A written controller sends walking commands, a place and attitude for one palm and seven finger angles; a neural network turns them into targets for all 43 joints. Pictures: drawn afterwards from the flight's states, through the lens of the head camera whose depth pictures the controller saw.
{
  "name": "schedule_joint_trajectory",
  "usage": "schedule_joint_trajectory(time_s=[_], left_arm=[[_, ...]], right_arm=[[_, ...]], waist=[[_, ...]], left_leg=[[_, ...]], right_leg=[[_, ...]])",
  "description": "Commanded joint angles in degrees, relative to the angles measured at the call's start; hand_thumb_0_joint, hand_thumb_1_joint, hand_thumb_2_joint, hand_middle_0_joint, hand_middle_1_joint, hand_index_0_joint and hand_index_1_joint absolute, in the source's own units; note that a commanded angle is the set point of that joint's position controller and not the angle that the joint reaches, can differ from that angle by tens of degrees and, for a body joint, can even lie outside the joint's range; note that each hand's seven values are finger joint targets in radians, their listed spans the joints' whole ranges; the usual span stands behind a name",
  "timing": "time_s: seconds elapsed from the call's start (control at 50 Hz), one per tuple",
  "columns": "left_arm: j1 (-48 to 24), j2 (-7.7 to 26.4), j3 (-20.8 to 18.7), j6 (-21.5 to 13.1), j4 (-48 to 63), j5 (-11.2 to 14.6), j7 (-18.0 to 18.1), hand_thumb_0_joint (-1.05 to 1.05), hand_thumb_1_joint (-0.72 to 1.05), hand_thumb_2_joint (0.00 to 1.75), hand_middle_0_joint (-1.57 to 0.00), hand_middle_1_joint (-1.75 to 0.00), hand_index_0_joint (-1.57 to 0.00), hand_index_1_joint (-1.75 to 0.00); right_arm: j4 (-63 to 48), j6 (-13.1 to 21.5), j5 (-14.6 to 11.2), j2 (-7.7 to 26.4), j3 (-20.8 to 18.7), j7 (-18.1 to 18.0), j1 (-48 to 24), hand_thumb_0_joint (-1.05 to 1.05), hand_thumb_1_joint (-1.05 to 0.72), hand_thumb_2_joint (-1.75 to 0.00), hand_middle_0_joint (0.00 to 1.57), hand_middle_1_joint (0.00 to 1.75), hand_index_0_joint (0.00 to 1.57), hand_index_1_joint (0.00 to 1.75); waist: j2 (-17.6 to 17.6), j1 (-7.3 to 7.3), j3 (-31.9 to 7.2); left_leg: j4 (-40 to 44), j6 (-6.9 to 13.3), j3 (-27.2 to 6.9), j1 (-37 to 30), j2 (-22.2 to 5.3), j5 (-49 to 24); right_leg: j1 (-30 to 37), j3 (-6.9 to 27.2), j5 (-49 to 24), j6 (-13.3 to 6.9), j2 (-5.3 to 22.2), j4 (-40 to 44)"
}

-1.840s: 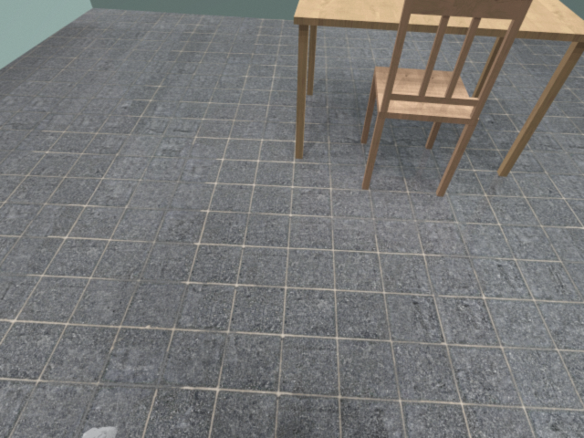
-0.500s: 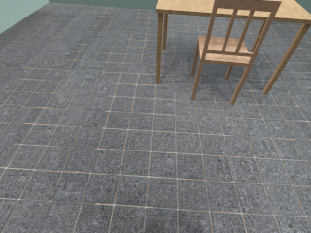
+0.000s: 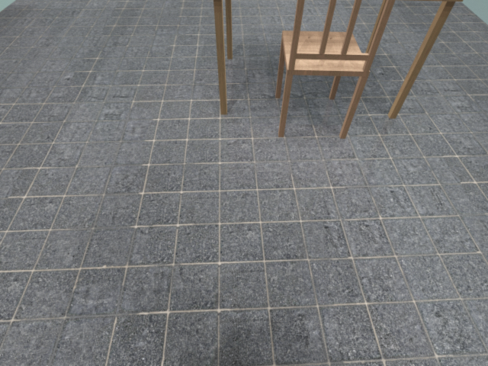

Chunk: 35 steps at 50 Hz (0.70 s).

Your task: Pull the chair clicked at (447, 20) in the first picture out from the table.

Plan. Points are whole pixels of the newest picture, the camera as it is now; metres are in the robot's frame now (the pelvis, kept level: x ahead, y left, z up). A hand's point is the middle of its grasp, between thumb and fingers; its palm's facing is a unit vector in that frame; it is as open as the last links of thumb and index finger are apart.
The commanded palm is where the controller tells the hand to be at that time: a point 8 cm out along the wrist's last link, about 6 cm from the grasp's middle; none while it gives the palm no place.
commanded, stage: walk to a spot facing it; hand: left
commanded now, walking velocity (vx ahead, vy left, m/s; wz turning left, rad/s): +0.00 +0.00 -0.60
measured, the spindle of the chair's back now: (328, 20) +1.47 -0.26 -0.08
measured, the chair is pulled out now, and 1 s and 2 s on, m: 0.00 0.00 0.00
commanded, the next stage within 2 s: none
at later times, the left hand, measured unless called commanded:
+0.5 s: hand out of the picture +0.08 +0.22 -0.16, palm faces -0.14 -0.97 -0.21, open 7.4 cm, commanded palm none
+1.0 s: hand (259, 242) +0.41 +0.00 -0.17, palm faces -0.63 -0.76 -0.15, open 7.4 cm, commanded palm none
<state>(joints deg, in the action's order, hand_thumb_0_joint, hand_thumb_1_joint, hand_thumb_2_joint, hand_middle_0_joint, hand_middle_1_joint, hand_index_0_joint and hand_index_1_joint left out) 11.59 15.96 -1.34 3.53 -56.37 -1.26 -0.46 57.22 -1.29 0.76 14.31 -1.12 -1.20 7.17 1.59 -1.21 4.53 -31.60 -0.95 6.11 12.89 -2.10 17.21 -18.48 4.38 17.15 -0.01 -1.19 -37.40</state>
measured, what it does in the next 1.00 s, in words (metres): walks ahead, turning right: left foot, then right foot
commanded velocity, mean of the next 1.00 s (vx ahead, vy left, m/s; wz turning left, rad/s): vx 0.30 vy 0.00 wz -0.54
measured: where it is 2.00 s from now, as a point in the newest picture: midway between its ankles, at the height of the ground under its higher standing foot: (322, 294)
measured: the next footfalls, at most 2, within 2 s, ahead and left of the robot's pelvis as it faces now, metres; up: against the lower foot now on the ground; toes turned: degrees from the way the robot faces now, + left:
left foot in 0.50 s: +0.09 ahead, +0.13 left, +0.00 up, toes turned -13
right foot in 1.00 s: +0.25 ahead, -0.20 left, +0.00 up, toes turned -40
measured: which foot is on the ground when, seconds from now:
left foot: down 0.00-0.06, up 0.08-0.48, down 0.50-1.00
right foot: down 0.00-0.50, up 0.52-0.98, down 1.00-1.00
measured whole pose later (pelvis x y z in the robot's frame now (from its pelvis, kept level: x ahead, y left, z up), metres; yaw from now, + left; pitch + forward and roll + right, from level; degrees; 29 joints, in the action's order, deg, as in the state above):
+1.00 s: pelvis +0.18 -0.06 -0.02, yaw -33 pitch +0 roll +0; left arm 1.5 12.8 -2.7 -1.0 -51.5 -2.2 -3.0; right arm 64.4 2.4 0.8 8.2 -0.9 -1.2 32.2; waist 2.6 4.4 6.6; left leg -40.9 -2.7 17.1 -1.0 -8.6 28.7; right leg -25.4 -9.0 8.0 -6.0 0.6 -34.4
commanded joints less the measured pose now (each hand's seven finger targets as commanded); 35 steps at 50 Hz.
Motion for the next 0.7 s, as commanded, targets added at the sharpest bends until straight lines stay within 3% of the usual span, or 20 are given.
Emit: schedule_joint_trajectory(time_s=[0.0, 0.02, 0.04, 0.06, 0.08, 0.1, 0.12, 0.16, 0.32, 0.38, 0.42, 0.44, 0.46, 0.48, 0.5, 0.52, 0.56, 0.58, 0.62, 0.68], left_arm=[[4.74, 5.61, -2.85, -0.86, 5.34, 0.13, -0.18, 0.0, 0.9, 0.9, -0.2, -0.3, -0.2, -0.3], [8.68, 6.6, -3.44, -1.48, 4.71, -0.16, -0.2, 0.0, 0.9, 0.9, -0.2, -0.3, -0.2, -0.3], [9.27, 12.81, -4.56, -2.39, 5.26, -1.04, 0.57, 0.0, 0.9, 0.9, -0.2, -0.3, -0.2, -0.3], [11.06, 12.85, -4.53, -2.41, 5.64, 0.11, 1.09, 0.0, 0.9, 0.9, -0.2, -0.3, -0.2, -0.3], [7.9, 11.88, -4.49, -2.15, 6.31, 0.09, 1.28, 0.0, 0.9, 0.9, -0.2, -0.3, -0.2, -0.3], [4.45, 10.28, -4.25, -2.26, 7.38, 0.23, 1.14, 0.0, 0.9, 0.9, -0.2, -0.3, -0.2, -0.3], [3.08, 8.69, -3.92, -2.65, 7.85, 0.31, 0.92, 0.0, 0.9, 0.9, -0.2, -0.3, -0.2, -0.3], [3.94, 7.71, -4.02, -3.48, 7.56, 0.17, 0.9, 0.0, 0.9, 0.9, -0.2, -0.3, -0.2, -0.3], [10.0, 7.81, -4.76, -4.6, 5.28, -0.17, 0.31, 0.0, 0.9, 0.9, -0.2, -0.3, -0.2, -0.3], [8.17, 8.43, -5.03, -4.25, 5.93, -0.31, 0.22, 0.0, 0.9, 0.9, -0.2, -0.3, -0.2, -0.3], [4.56, 8.41, -5.25, -3.89, 6.84, -0.05, 0.09, 0.0, 0.9, 0.9, -0.2, -0.3, -0.2, -0.3], [3.02, 7.04, -5.0, -3.85, 7.55, 0.1, -0.07, 0.0, 0.9, 0.9, -0.2, -0.3, -0.2, -0.3], [2.51, 4.06, -4.4, -3.71, 8.88, 0.39, -0.6, 0.0, 0.9, 0.9, -0.2, -0.3, -0.2, -0.3], [0.01, 1.51, -4.14, -4.08, 11.08, 0.62, -1.22, 0.0, 0.9, 0.9, -0.2, -0.3, -0.2, -0.3], [-2.67, 3.84, -4.94, -4.55, 11.79, -0.13, -1.55, 0.0, 0.9, 0.9, -0.2, -0.3, -0.2, -0.3], [-2.88, 4.58, -5.43, -4.24, 10.34, -0.74, -1.99, 0.0, 0.9, 0.9, -0.2, -0.3, -0.2, -0.3], [0.41, 3.1, -5.19, -3.57, 8.21, -0.99, -2.94, 0.0, 0.9, 0.9, -0.2, -0.3, -0.2, -0.3], [0.6, 1.91, -4.83, -3.26, 7.83, -1.06, -3.16, 0.0, 0.9, 0.9, -0.2, -0.3, -0.2, -0.3], [0.72, 0.59, -4.24, -2.72, 7.77, -0.93, -3.13, 0.0, 0.9, 0.9, -0.2, -0.3, -0.2, -0.3], [-2.86, -0.71, -3.66, -2.26, 8.44, -0.82, -3.13, 0.0, 0.9, 0.9, -0.2, -0.3, -0.2, -0.3]], right_arm=[[-6.42, 0.87, 0.17, 11.6, -4.13, -0.5, -2.76, 0.0, -0.9, -0.9, 0.2, 0.3, 0.2, 0.3], [-7.23, 0.52, 0.2, 10.93, -4.14, -0.4, -4.03, 0.0, -0.9, -0.9, 0.2, 0.3, 0.2, 0.3], [-8.76, 0.09, -0.25, 6.3, -3.5, -0.11, -1.87, 0.0, -0.9, -0.9, 0.2, 0.3, 0.2, 0.3], [-9.67, -0.45, -0.25, 6.82, -3.19, -0.21, -4.31, 0.0, -0.9, -0.9, 0.2, 0.3, 0.2, 0.3], [-9.32, -0.58, -0.27, 6.42, -3.43, -0.02, -4.45, 0.0, -0.9, -0.9, 0.2, 0.3, 0.2, 0.3], [-8.53, -0.25, 0.05, 7.19, -3.53, 0.37, -2.89, 0.0, -0.9, -0.9, 0.2, 0.3, 0.2, 0.3], [-7.91, 0.11, 0.46, 7.15, -3.61, 0.74, -1.75, 0.0, -0.9, -0.9, 0.2, 0.3, 0.2, 0.3], [-7.09, 0.51, 0.7, 6.1, -3.49, 1.0, -0.32, 0.0, -0.9, -0.9, 0.2, 0.3, 0.2, 0.3], [-9.35, 2.44, 0.2, 3.81, -3.1, 1.13, -2.58, 0.0, -0.9, -0.9, 0.2, 0.3, 0.2, 0.3], [-9.74, 3.13, -0.25, 3.3, -2.99, 0.91, -1.02, 0.0, -0.9, -0.9, 0.2, 0.3, 0.2, 0.3], [-8.42, 3.73, -0.42, 3.65, -2.96, 0.43, 4.64, 0.0, -0.9, -0.9, 0.2, 0.3, 0.2, 0.3], [-7.15, 4.09, -0.58, 4.9, -3.3, -0.02, 8.38, 0.0, -0.9, -0.9, 0.2, 0.3, 0.2, 0.3], [-6.18, 4.35, -0.2, 9.36, -4.32, -0.72, 12.87, 0.0, -0.9, -0.9, 0.2, 0.3, 0.2, 0.3], [-6.3, 4.2, 0.5, 14.85, -5.48, -0.78, 16.63, 0.0, -0.9, -0.9, 0.2, 0.3, 0.2, 0.3], [-6.79, 4.08, 0.45, 14.15, -5.02, -0.48, 14.89, 0.0, -0.9, -0.9, 0.2, 0.3, 0.2, 0.3], [-6.77, 4.31, 0.54, 10.3, -4.14, -0.17, 12.37, 0.0, -0.9, -0.9, 0.2, 0.3, 0.2, 0.3], [-7.07, 5.08, 0.39, 6.67, -2.76, -0.35, 9.0, 0.0, -0.9, -0.9, 0.2, 0.3, 0.2, 0.3], [-6.59, 5.56, 0.37, 5.61, -2.27, -0.47, 10.11, 0.0, -0.9, -0.9, 0.2, 0.3, 0.2, 0.3], [-5.25, 6.16, 0.17, 4.4, -1.79, -0.7, 12.77, 0.0, -0.9, -0.9, 0.2, 0.3, 0.2, 0.3], [-3.16, 6.54, 0.15, 3.6, -1.55, -0.92, 17.08, 0.0, -0.9, -0.9, 0.2, 0.3, 0.2, 0.3]], waist=[[-10.53, -1.77, -4.77], [-3.64, -4.0, -4.97], [18.03, -2.81, -5.21], [17.46, -4.84, -4.96], [12.36, -2.93, -2.47], [7.68, -0.92, -1.68], [5.27, -0.16, -3.2], [4.81, -0.18, -5.72], [6.67, -2.39, -6.29], [7.97, -1.78, -5.86], [7.72, 1.35, -6.43], [4.35, 3.01, -6.98], [-7.31, 5.56, -7.58], [-20.05, 7.42, -5.42], [-13.8, 6.55, -1.06], [-8.94, 4.37, 2.01], [-7.77, 1.31, 2.95], [-7.94, 1.2, 2.86], [-9.1, 0.98, 2.08], [-8.39, 1.65, 3.12]], left_leg=[[3.16, 7.73, -8.18, 4.31, -17.16, -18.12], [-7.48, 3.91, -3.5, 7.75, -12.47, -13.41], [-23.92, -1.8, 2.84, 18.64, -1.83, 7.24], [-31.17, -1.74, -5.76, 17.97, 0.92, 16.82], [-34.77, -1.26, -9.25, 19.86, -0.44, 13.35], [-34.93, -1.39, -9.63, 20.96, -1.95, 8.02], [-33.28, -1.88, -8.58, 19.81, -2.4, 4.49], [-29.9, -2.39, -6.99, 17.71, -2.12, 2.94], [-14.64, -2.23, -5.46, 16.72, -0.03, 5.27], [-6.67, -1.33, -5.03, 9.01, 1.83, 6.49], [3.15, -0.77, -4.44, -2.27, 2.72, 1.99], [8.99, -0.22, -5.46, -13.15, 1.27, 0.96], [14.71, 2.17, -15.97, -24.01, -8.93, 12.02], [23.39, 7.34, -33.78, -23.7, -24.1, 25.56], [25.94, 10.3, -36.45, -14.54, -28.51, 27.8], [26.15, 8.52, -30.43, -8.82, -23.95, 24.53], [24.22, 5.88, -17.76, -6.53, -18.58, 11.75], [23.34, 5.17, -13.1, -6.13, -16.39, 4.68], [21.22, 5.02, -7.09, -8.69, -14.77, -7.78], [19.57, 4.97, -3.55, -11.33, -15.1, -19.28]], right_leg=[[4.29, -3.2, 5.41, 0.48, 3.01, -5.24], [8.45, 0.0, -6.28, -0.42, 4.46, 4.7], [11.0, 21.83, -17.43, -5.08, 17.39, 15.88], [4.63, 31.04, -12.81, -8.04, 20.07, 24.22], [2.76, 31.34, 2.15, -10.0, 18.74, 26.66], [3.64, 28.01, 9.36, -10.0, 16.18, 26.48], [4.7, 23.99, 9.69, -9.19, 13.49, 25.53], [6.19, 21.13, 8.89, -9.16, 11.69, 24.87], [10.79, 23.4, 7.24, -11.36, 10.17, 24.61], [5.63, 24.04, 5.82, -11.0, 9.11, 23.49], [-1.09, 21.94, 6.9, -8.83, 6.23, 19.98], [-9.46, 19.65, 8.86, -6.62, 3.35, 15.63], [-22.01, 13.38, 14.8, -4.09, -1.46, 6.19], [-30.38, 2.55, 16.38, -0.98, -4.73, -10.14], [-29.53, 0.5, 12.75, -0.09, 0.94, -18.37], [-27.45, 0.09, 7.22, 0.65, 1.99, -23.37], [-26.11, -1.61, -0.45, 1.54, 4.08, -28.56], [-25.15, -2.24, -3.26, 1.85, 4.31, -30.1], [-25.91, -3.3, -5.81, 2.26, 4.5, -31.72], [-28.59, -4.8, -7.92, 2.46, 5.38, -30.8]])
